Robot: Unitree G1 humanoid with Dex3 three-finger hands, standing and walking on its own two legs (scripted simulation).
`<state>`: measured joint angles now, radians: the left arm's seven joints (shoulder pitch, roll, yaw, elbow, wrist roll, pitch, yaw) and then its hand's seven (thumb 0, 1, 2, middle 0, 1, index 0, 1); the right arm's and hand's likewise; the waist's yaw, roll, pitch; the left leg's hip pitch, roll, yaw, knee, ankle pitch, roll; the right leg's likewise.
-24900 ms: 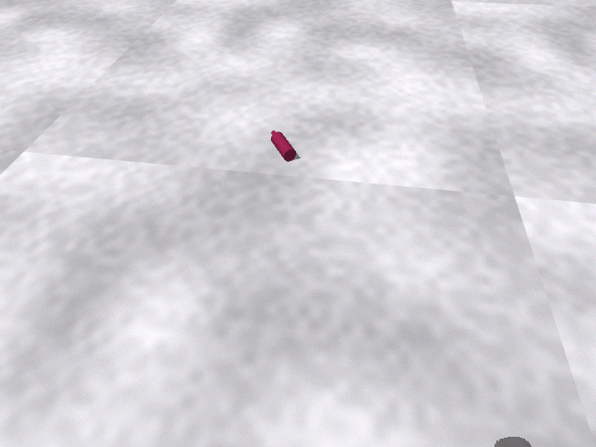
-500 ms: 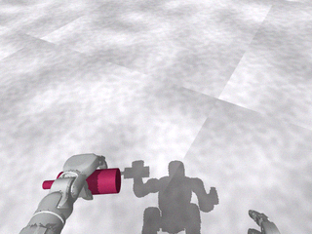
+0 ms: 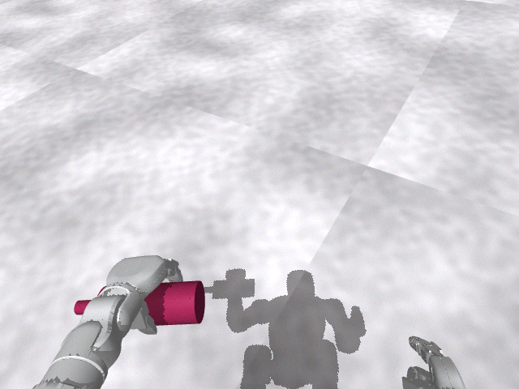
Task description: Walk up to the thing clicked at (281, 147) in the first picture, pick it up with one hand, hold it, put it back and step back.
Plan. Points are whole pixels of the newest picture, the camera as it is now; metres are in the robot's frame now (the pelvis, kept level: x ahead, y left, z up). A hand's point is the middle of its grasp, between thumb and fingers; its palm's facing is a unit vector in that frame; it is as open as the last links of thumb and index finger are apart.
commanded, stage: hold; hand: left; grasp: from above
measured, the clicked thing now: (138, 304) +0.29 +0.25 -0.07
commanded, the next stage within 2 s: crouch in 0.54 s
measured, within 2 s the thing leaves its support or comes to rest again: neither
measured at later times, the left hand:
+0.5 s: hand (146, 293) +0.29 +0.22 -0.03, palm faces -0.49 -0.05 -0.87, open 10.0 cm
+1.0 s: hand (153, 308) +0.29 +0.23 -0.09, palm faces -0.50 -0.03 -0.86, open 10.0 cm
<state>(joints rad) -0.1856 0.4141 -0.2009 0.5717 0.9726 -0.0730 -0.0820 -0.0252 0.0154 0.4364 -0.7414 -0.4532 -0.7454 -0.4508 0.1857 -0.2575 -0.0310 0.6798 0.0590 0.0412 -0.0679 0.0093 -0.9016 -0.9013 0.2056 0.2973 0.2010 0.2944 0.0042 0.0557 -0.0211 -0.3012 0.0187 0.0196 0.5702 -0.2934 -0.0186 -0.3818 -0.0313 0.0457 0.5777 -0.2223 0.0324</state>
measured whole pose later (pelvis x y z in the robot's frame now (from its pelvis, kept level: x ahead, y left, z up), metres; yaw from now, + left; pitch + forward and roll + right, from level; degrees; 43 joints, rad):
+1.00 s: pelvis +0.00 +0.00 -0.01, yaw +1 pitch +7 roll +0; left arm -0.27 0.41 -0.17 0.80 1.08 -0.18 0.07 -0.02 0.02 0.43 -0.72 -0.48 -0.73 -0.48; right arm 0.18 -0.25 -0.04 0.67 0.03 0.08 -0.05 0.01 -0.90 -0.90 0.21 0.30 0.20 0.29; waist -0.02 0.01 -0.03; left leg -0.46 0.02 0.00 0.69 -0.34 -0.02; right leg -0.53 -0.03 0.03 0.68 -0.26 0.03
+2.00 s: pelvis -0.06 +0.01 -0.33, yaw +1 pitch +38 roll -5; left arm -0.86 0.58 0.04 1.31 1.29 -0.22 0.38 -0.02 0.03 0.42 -0.70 -0.53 -0.71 -0.51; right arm 0.17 -0.27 -0.03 0.72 -0.11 -0.06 0.10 0.00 -0.90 -0.90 0.21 0.30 0.20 0.30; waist -0.20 0.02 -0.13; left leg -2.04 -0.04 -0.10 2.10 -0.73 -0.02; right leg -2.05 -0.05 0.01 2.00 -0.61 0.07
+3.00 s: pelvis -0.07 +0.02 -0.43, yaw -2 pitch +35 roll -9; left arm -1.02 0.77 0.09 1.55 1.36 -0.29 0.42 -0.02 -0.01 0.45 -0.74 -0.49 -0.75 -0.47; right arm 0.18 -0.30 0.07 0.72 -0.16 -0.08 0.16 0.00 -0.91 -0.90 0.21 0.30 0.20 0.29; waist -0.30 -0.01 -0.01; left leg -2.30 -0.07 -0.13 2.41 -0.73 -0.01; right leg -2.28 -0.03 0.00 2.25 -0.59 0.07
